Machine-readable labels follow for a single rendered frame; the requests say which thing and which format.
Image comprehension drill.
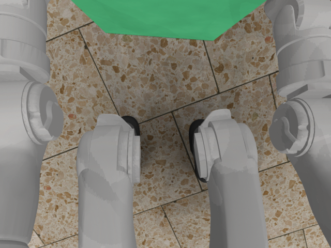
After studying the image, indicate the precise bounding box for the right robot upper arm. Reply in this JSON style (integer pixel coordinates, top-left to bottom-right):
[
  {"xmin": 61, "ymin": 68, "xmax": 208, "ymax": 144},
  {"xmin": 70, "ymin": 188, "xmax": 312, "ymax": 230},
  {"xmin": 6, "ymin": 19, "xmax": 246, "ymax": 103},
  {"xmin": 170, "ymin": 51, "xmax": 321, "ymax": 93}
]
[{"xmin": 269, "ymin": 98, "xmax": 331, "ymax": 248}]

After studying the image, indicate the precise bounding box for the robot left forearm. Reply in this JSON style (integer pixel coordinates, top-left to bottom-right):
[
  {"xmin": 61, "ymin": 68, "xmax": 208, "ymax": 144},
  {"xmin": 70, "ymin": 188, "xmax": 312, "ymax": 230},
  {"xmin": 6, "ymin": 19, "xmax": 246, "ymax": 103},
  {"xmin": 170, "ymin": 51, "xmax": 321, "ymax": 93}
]
[{"xmin": 0, "ymin": 0, "xmax": 50, "ymax": 84}]

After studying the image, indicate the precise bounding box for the right robot thigh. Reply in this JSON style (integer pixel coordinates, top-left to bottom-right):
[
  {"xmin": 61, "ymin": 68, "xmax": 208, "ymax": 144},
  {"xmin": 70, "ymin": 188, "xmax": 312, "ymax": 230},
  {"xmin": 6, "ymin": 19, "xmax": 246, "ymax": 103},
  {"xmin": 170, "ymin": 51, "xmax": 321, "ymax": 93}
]
[{"xmin": 194, "ymin": 119, "xmax": 269, "ymax": 248}]

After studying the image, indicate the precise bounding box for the robot right forearm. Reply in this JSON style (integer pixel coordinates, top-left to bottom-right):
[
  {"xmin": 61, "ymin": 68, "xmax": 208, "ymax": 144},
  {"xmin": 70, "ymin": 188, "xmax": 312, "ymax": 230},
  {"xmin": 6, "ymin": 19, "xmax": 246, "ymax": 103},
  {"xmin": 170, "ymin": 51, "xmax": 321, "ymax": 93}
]
[{"xmin": 264, "ymin": 0, "xmax": 331, "ymax": 100}]

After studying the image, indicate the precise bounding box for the left robot upper arm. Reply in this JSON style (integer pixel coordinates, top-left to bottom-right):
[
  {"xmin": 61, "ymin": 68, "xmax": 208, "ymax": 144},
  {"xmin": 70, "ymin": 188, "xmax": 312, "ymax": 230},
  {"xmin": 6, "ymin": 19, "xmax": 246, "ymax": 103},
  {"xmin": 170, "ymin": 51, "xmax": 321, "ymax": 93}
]
[{"xmin": 0, "ymin": 80, "xmax": 64, "ymax": 248}]

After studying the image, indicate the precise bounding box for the left robot shin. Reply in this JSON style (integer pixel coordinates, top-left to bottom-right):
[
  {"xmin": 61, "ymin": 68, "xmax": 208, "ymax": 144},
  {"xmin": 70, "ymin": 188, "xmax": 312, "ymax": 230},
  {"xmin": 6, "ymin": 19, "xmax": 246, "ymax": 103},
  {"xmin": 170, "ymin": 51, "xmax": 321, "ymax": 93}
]
[{"xmin": 76, "ymin": 114, "xmax": 132, "ymax": 177}]

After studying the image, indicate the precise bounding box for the carton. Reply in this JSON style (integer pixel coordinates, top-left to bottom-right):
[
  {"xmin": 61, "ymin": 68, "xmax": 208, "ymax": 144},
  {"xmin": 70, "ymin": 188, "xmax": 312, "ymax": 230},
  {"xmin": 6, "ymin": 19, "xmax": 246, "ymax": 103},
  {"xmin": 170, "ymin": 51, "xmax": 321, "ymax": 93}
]
[{"xmin": 71, "ymin": 0, "xmax": 266, "ymax": 41}]

